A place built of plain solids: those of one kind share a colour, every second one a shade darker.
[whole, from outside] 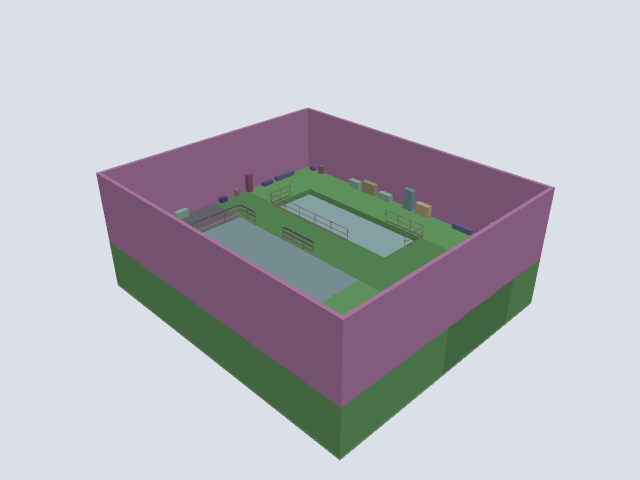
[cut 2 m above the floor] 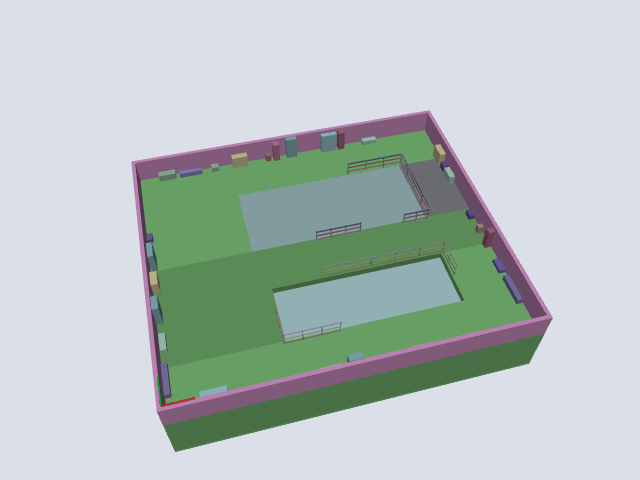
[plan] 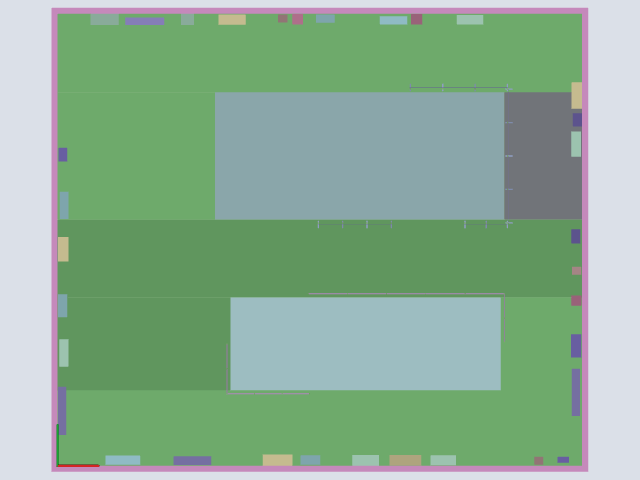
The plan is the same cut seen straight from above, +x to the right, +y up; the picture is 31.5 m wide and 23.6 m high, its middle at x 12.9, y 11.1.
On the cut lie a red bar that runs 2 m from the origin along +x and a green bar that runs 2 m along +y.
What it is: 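A town's swimming bath, shut for a repair, its basins drained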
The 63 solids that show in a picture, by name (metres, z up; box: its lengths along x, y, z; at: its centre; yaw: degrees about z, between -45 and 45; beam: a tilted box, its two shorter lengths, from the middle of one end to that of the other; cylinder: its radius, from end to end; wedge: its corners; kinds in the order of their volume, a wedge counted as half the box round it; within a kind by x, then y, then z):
{
 "surround_1": {"box": [8.04, 6.26, 4.1], "at": [3.72, 15.23, -2.05]},
 "surround_2": {"box": [8.8, 4.56, 4.1], "at": [4.1, 6.0, -2.05]},
 "surround_3": {"box": [26.39, 4.02, 4.1], "at": [12.89, 1.71, -2.05]},
 "surround_4": {"box": [26.39, 3.82, 4.1], "at": [12.89, 10.19, -2.05]},
 "surround_5": {"box": [26.39, 4.16, 4.1], "at": [12.89, 20.44, -2.05]},
 "surround_6": {"box": [4.29, 4.56, 4.1], "at": [23.94, 6.0, -2.05]},
 "floor_1": {"box": [14.21, 6.26, 4.1], "at": [14.85, 15.23, -2.05]},
 "floor_2": {"box": [13.29, 4.56, 3.54], "at": [15.14, 6.0, -2.33]},
 "wall_1": {"box": [0.3, 22.22, 6.21], "at": [-0.15, 11.11, 3.1]},
 "wall_2": {"box": [26.39, 0.3, 6.21], "at": [12.89, -0.15, 3.1]},
 "wall_3": {"box": [26.39, 0.3, 6.21], "at": [12.89, 22.37, 3.1]},
 "wall_4": {"box": [0.3, 22.22, 6.21], "at": [25.93, 11.11, 3.1]},
 "footing_1": {"box": [26.39, 22.82, 0.2], "at": [12.89, 11.11, -4.2]},
 "cupboard_1": {"box": [0.46, 1.14, 1.9], "at": [0.25, 7.87, 0.95]},
 "cupboard_2": {"box": [0.43, 1.34, 1.79], "at": [0.32, 12.8, 0.9]},
 "cupboard_3": {"box": [1.71, 0.46, 1.79], "at": [3.2, 0.28, 0.9]},
 "cupboard_4": {"box": [0.98, 0.47, 1.96], "at": [12.42, 0.28, 0.98]},
 "cupboard_5": {"box": [0.93, 0.42, 1.99], "at": [13.16, 21.98, 0.99]},
 "cupboard_6": {"box": [1.36, 0.42, 1.81], "at": [16.52, 21.9, 0.9]},
 "reel_1": {"box": [0.52, 1.21, 1.09], "at": [0.28, 10.65, 0.54]},
 "reel_2": {"box": [1.34, 0.5, 1.1], "at": [8.58, 21.94, 0.55]},
 "reel_3": {"box": [1.46, 0.55, 1.04], "at": [10.81, 0.28, 0.52]},
 "reel_4": {"box": [1.56, 0.53, 1.09], "at": [17.1, 0.27, 0.54]},
 "reel_5": {"box": [0.52, 1.31, 1.16], "at": [25.52, 18.21, 0.58]},
 "blocks_1": {"box": [0.45, 1.36, 0.48], "at": [0.3, 5.55, 0.24]},
 "blocks_2": {"box": [1.39, 0.55, 0.59], "at": [2.31, 21.95, 0.29]},
 "blocks_3": {"box": [0.64, 0.55, 0.45], "at": [6.39, 21.95, 0.22]},
 "blocks_4": {"box": [1.32, 0.53, 0.63], "at": [15.14, 0.26, 0.31]},
 "blocks_5": {"box": [1.26, 0.5, 0.71], "at": [18.96, 0.27, 0.35]},
 "blocks_6": {"box": [1.3, 0.47, 0.4], "at": [20.27, 21.93, 0.2]},
 "blocks_7": {"box": [0.49, 1.24, 0.69], "at": [25.5, 15.82, 0.35]},
 "bench_1": {"box": [0.41, 2.38, 0.44], "at": [0.22, 2.7, 0.22]},
 "bench_2": {"box": [1.92, 0.37, 0.44], "at": [4.28, 21.86, 0.22]},
 "bench_3": {"box": [1.86, 0.43, 0.45], "at": [6.63, 0.26, 0.22]},
 "bench_4": {"box": [0.41, 2.33, 0.46], "at": [25.48, 3.61, 0.23]},
 "chair_1": {"box": [0.53, 0.52, 1.76], "at": [11.8, 21.95, 0.88]},
 "chair_2": {"box": [0.55, 0.52, 1.82], "at": [17.65, 21.95, 0.91]},
 "chair_3": {"box": [0.51, 0.51, 1.76], "at": [25.5, 8.12, 0.88]},
 "crates_1": {"box": [0.43, 0.67, 0.43], "at": [0.26, 15.3, 0.21]},
 "crates_2": {"box": [0.57, 0.31, 0.33], "at": [24.85, 0.29, 0.16]},
 "crates_3": {"box": [0.45, 0.71, 0.44], "at": [25.48, 11.28, 0.22]},
 "crates_4": {"box": [0.5, 1.15, 0.32], "at": [25.5, 5.89, 0.16]},
 "crates_5": {"box": [0.46, 0.66, 0.57], "at": [25.55, 17.01, 0.28]},
 "drum_1": {"box": [0.47, 0.4, 0.63], "at": [11.07, 21.99, 0.31]},
 "drum_2": {"box": [0.45, 0.4, 0.78], "at": [23.65, 0.25, 0.39]},
 "drum_3": {"box": [0.45, 0.41, 0.67], "at": [25.52, 9.59, 0.33]},
 "guard_toe_1": {"box": [4.1, 0.03, 0.15], "at": [10.35, 3.54, 0.07]},
 "guard_toe_2": {"box": [9.69, 0.03, 0.15], "at": [17.14, 8.45, 0.07]},
 "guard_plank_low_1": {"box": [3.66, 0.025, 0.14], "at": [14.61, 11.88, 0.22]},
 "guard_plank_low_2": {"box": [4.84, 0.025, 0.14], "at": [19.73, 18.58, 0.22]},
 "guard_plank_low_3": {"box": [0.025, 6.65, 0.14], "at": [22.17, 15.23, 0.22]},
 "guard_plank_mid_1": {"box": [3.66, 0.025, 0.14], "at": [14.61, 11.88, 0.64]},
 "guard_plank_mid_2": {"box": [4.84, 0.025, 0.14], "at": [19.73, 18.58, 0.64]},
 "guard_plank_mid_3": {"box": [0.025, 6.65, 0.14], "at": [22.17, 15.23, 0.64]},
 "guard_plank_top_1": {"box": [3.66, 0.025, 0.14], "at": [14.61, 11.88, 1.06]},
 "guard_plank_top_2": {"box": [4.84, 0.025, 0.14], "at": [19.73, 18.58, 1.06]},
 "guard_plank_top_3": {"box": [0.025, 6.65, 0.14], "at": [22.17, 15.23, 1.06]},
 "guard_rail_top_1": {"box": [0.048, 2.49, 0.048], "at": [8.33, 4.77, 1.09]},
 "guard_rail_top_2": {"box": [4.1, 0.048, 0.048], "at": [10.35, 3.54, 1.09]},
 "guard_rail_top_3": {"box": [9.69, 0.048, 0.048], "at": [17.14, 8.45, 1.09]},
 "guard_rail_top_4": {"box": [0.048, 2.42, 0.048], "at": [21.96, 7.26, 1.09]},
 "guard_rail_mid_1": {"box": [4.1, 0.048, 0.048], "at": [10.35, 3.54, 0.56]},
 "guard_rail_mid_2": {"box": [9.69, 0.048, 0.048], "at": [17.14, 8.45, 0.56]}
}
